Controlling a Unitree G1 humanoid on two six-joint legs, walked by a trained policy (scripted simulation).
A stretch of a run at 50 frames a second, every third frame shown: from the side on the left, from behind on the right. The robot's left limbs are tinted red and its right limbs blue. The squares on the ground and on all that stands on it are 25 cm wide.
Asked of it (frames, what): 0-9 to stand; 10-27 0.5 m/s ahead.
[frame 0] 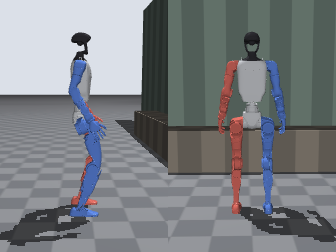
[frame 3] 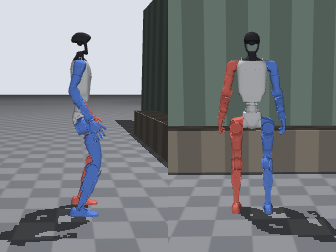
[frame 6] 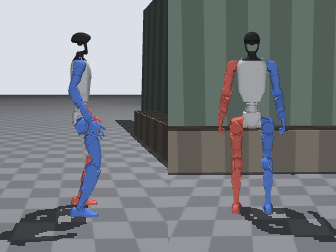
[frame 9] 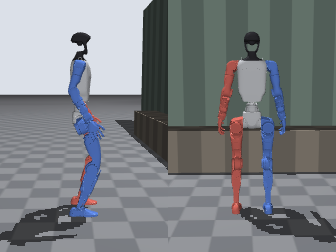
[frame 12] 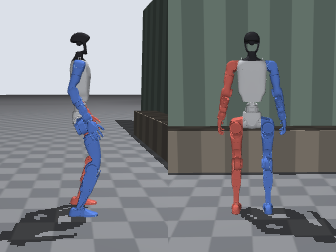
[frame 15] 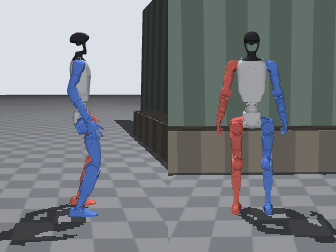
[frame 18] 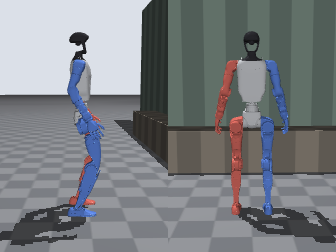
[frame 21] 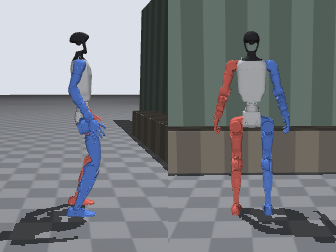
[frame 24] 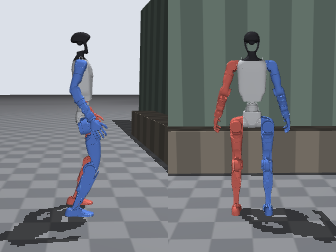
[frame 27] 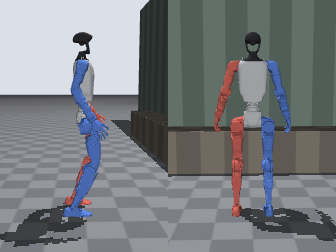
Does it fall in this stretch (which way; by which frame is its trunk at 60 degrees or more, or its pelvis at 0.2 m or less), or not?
no
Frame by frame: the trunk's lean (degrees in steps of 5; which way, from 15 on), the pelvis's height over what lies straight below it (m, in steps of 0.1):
0: 0, 0.8
3: 0, 0.8
6: 0, 0.8
9: 0, 0.8
12: 0, 0.8
15: 0, 0.8
18: 5, 0.8
21: 5, 0.8
24: 5, 0.8
27: 0, 0.8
